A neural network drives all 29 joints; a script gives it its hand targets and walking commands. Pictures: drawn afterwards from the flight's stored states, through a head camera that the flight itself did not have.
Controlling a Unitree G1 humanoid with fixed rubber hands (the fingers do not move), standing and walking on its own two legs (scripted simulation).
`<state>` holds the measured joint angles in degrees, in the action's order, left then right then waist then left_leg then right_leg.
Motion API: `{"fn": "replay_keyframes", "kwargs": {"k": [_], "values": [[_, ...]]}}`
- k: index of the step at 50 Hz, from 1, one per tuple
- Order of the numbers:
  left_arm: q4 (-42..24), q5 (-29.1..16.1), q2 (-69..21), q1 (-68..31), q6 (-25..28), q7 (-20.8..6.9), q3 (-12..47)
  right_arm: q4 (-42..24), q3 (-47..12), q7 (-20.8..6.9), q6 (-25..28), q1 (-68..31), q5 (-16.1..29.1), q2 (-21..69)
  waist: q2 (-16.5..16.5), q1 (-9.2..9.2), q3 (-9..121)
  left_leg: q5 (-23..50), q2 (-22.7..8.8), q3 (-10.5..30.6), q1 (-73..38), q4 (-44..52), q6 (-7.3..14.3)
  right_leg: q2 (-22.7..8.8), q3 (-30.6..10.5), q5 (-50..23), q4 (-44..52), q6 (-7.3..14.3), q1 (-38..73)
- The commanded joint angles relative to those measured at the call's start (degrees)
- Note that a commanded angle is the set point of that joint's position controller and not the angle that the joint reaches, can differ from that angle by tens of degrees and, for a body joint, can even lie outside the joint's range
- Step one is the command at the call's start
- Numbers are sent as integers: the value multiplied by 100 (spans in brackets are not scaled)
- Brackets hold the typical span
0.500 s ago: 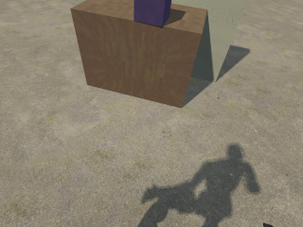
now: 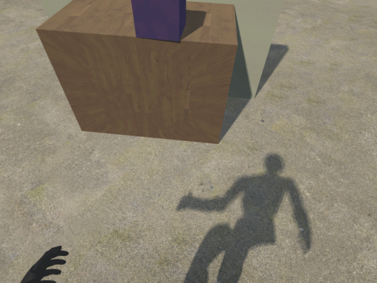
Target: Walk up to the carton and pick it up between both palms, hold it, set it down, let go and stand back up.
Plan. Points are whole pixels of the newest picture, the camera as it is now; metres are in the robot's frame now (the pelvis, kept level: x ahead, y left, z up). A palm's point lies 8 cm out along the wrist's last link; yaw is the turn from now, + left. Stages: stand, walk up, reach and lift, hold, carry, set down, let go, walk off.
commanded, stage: walk up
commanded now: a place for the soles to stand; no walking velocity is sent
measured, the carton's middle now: (160, 2) +1.28 +0.08 +0.10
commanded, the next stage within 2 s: none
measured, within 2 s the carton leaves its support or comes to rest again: neither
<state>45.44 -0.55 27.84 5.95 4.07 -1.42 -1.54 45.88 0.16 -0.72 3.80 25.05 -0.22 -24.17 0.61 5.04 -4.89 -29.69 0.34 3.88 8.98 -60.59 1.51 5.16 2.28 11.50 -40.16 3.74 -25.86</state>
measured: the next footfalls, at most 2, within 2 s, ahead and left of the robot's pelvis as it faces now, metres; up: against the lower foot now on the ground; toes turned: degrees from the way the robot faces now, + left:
left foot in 0.38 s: +0.31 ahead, +0.24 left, +0.00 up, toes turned -1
right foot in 1.12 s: +0.50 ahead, +0.04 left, +0.00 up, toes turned -2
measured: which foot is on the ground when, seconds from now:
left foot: up 0.00-0.36, down 0.38-1.00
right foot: down 0.00-0.40, up 0.42-1.00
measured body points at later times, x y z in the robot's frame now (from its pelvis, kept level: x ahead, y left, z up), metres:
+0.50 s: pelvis +0.21 +0.15 +0.03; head +0.27 +0.19 +0.47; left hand +0.29 +0.47 -0.11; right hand +0.29 -0.17 -0.04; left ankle +0.27 +0.24 -0.70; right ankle +0.11 -0.04 -0.62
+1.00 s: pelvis +0.33 +0.17 +0.03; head +0.36 +0.17 +0.48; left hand +0.48 +0.49 -0.07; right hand +0.35 -0.15 -0.08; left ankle +0.27 +0.24 -0.71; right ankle +0.40 +0.05 -0.67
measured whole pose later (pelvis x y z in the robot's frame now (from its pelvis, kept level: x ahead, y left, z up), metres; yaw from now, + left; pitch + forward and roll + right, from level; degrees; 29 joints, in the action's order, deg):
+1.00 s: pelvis +0.33 +0.17 +0.03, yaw -3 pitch -1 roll +1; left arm 46.7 0.0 26.9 10.7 1.0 -1.7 -1.5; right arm 44.0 0.1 0.0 5.4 22.2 -0.2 -23.8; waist -1.6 2.6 -4.1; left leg -19.7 5.8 -3.8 5.8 -26.2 5.1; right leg 1.8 -4.7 13.5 -50.3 1.2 -29.9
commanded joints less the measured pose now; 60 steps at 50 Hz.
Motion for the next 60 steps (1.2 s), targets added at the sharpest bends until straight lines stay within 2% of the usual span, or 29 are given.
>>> {"fn": "replay_keyframes", "kwargs": {"k": [1, 3, 4, 8, 11, 14, 15, 16, 17, 18, 19, 20, 22, 23, 24, 25, 30, 31, 37, 38, 47, 48, 52, 53, 54, 55, 56, 58, 60], "values": [[-86, 1, 1160, 554, 237, 70, -560, -530, 452, -61, 120, -642, -51, -1345, 473, -548, -949, 529, -501, 491, 2795, -882, 275, -2362, -3868, 2240, 2989, 1448, 846], [-31, -3, 1018, 880, 317, 32, -539, -513, 472, -154, 135, -728, -60, -1237, 324, -387, -1330, 828, -653, 360, 2288, 22, 259, -2010, -2907, 1383, 2943, 997, 4], [-48, 21, 999, 832, 356, 27, -468, -504, 495, -197, 140, -588, -36, -1192, -187, -294, -1461, 970, -614, 176, 2208, 389, 193, -1751, -2507, 1130, 3036, 837, -111], [-370, 34, 1173, 644, 382, -17, -527, -429, 576, -376, 56, -387, -67, -1258, -1017, -262, -295, 1961, -663, -245, 1837, 1493, -76, -1299, -1543, 1627, 2664, 802, 382], [-346, 90, 1201, 1181, 326, -17, -464, -547, 580, -382, 56, -1284, -81, -1128, -783, -625, -7, 2247, -514, -506, 1356, 2214, -158, -1140, -1379, 1227, 2345, 689, 327], [-322, 80, 1371, 1245, 256, -2, -467, -553, 620, -384, 127, -1567, -126, -1154, -679, -671, 78, 2236, -472, -629, 835, 2446, -73, -1507, -1536, 1329, 2067, 778, 21], [-313, 111, 1330, 1238, 244, 5, -460, -416, 603, -350, 161, -1024, -108, -1151, -770, -418, 361, 2238, -518, -496, 339, 2700, -61, -1504, -1543, 627, 1578, 659, 203], [-351, 83, 1193, 1373, 202, 22, -415, -310, 639, -277, 213, -625, -116, -1215, -293, -302, 832, 2045, -393, -550, -129, 3198, -20, -1251, -1224, 4, 582, 500, 529], [-422, 79, 831, 1474, 191, 8, -270, -100, 765, -203, 281, 266, -177, -1473, 553, 94, 1476, 1748, -535, -230, -1203, 3496, 137, -890, -812, -350, -1122, 225, 303], [-373, 53, 249, 1964, 169, 42, -86, -60, 859, -131, 334, 535, -247, -1675, 1321, 76, 1789, 863, -1383, 1093, -2035, 3772, 165, -571, -784, 1142, -2056, 44, -456], [-376, 0, 152, 2352, 135, 52, 21, -198, 898, -81, 339, 409, -221, -1946, 2110, -182, 1819, 1463, -2101, 2261, -2367, 3753, 34, -250, -790, 2015, -2905, -93, -1292], [-256, 44, 669, 2191, 112, 139, -172, -280, 892, -81, 318, 276, -56, -2009, 1661, -88, 1870, 2100, -2440, 3056, -2561, 4094, 437, -133, -826, 1868, -2998, -122, -1716], [-184, 30, 1077, 1841, 146, 215, -260, -459, 826, -52, 250, 3, 2, -1689, 1211, -112, 1672, 3742, -2254, 2215, -2389, 3749, 498, -495, -1108, 1391, -3166, -206, -1748], [-189, -15, 912, 1616, 113, 170, -241, -452, 759, 30, 231, -9, -39, -1320, 770, -113, 1326, 5344, -1790, 1163, -2125, 3551, -196, -501, -1246, 989, -2966, -181, -1677], [-178, -97, 723, 1538, 35, 118, -282, -384, 722, 76, 261, 197, -54, -1193, 1039, -148, 1238, 6071, -1594, 645, -1842, 3589, -657, -480, -1222, 749, -2880, -140, -1232], [-153, -112, 531, 1680, -8, 91, -271, -318, 717, 112, 255, 100, -30, -1209, 1378, -322, 968, 6273, -1398, 68, -1249, 3617, -691, -534, -1057, 660, -2777, -172, -948], [-166, -38, 437, 1338, -242, 20, -294, -475, 592, 114, 271, -118, 33, -1080, 925, -383, 496, 5719, -1043, -102, -720, 4021, -624, -197, -664, -5, -2619, -168, -674], [-206, -24, 383, 1325, -267, 15, -265, -525, 601, 110, 259, -84, 33, -1136, 956, -439, 378, 5727, -941, -387, -300, 4156, -858, -181, -608, -189, -2421, -190, -506], [-310, 27, 473, 612, -350, -18, -311, -540, 636, 162, 266, 86, 18, -1285, 320, -243, 111, 4440, -1410, 312, -1211, 4431, -403, -293, -893, -363, -1831, -257, -1368], [-239, 13, 466, 514, -348, -29, -326, -446, 650, 172, 263, 122, 41, -1247, -134, -230, -128, 4317, -1487, 497, -1117, 4497, -333, -347, -1060, -368, -1738, -277, -1381], [-597, 103, 429, -151, -213, -88, -244, -452, 625, 169, 150, -49, -56, -1346, -129, 45, 271, 4382, -1533, 268, -1875, 3885, 291, -621, -438, 220, -33, -156, -1289], [-649, 123, 412, -157, -193, -94, -229, -490, 645, 163, 145, -45, -113, -1404, -246, 27, 283, 4175, -1711, 561, -1852, 3776, 354, -709, -568, 355, 193, -112, -1301], [-317, 115, 377, 618, -99, -138, -312, -546, 590, 119, 138, -398, -49, -1435, 115, -429, 599, 4707, -1221, -218, -1032, 2926, 324, -411, -12, -151, 1229, 112, 561], [-98, 112, 495, 1314, -76, -103, -410, -517, 553, 102, 123, -518, -39, -1374, 130, -767, 1150, 4376, -1116, -287, -582, 2029, 305, -580, -466, -603, 1543, 280, 1760], [-14, 152, 828, 1926, -18, -45, -557, -616, 468, 81, 128, -441, -44, -1135, -444, -1058, 1637, 3618, -616, -441, 509, 843, 198, -545, -870, -455, 1381, 468, 3256], [33, 126, 1222, 2250, -10, 26, -677, -619, 367, 63, 154, -153, -32, -757, -1393, -1036, 1675, 1363, 67, -732, 1870, -232, 24, -1583, -2594, -475, 1438, 817, 4055], [-85, 94, 1109, 2020, -2, 48, -610, -571, 334, 53, 89, 34, -62, -830, -1342, -836, 1501, -161, 271, -401, 2646, -300, 32, -2369, -4148, 283, 1989, 1060, 3945], [-161, 43, 1152, 1111, -80, 39, -621, -432, 472, 0, -20, -70, -127, -1397, -419, -612, 536, -287, -169, -105, 2411, -254, 105, -2474, -4402, 3277, 2932, 1174, 2205], [-190, 24, 902, 640, -85, 16, -596, -357, 548, -89, -92, -218, -123, -1423, -111, -359, -495, 286, -349, 64, 2192, -107, 217, -1929, -3481, 3427, 3292, 405, 669]]}}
